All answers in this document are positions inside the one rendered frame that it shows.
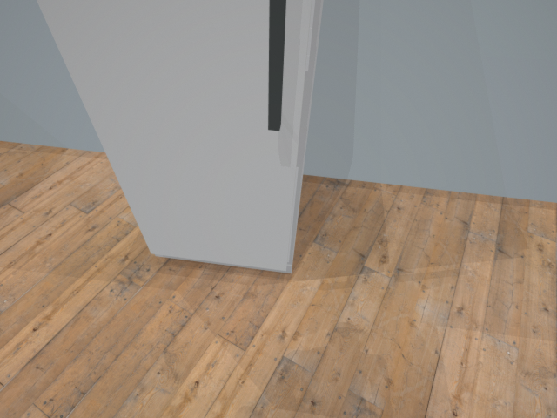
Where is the fridge door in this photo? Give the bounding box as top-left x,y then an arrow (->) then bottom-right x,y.
37,0 -> 312,271

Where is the handle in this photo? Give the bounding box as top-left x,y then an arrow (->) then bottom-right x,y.
268,0 -> 286,131

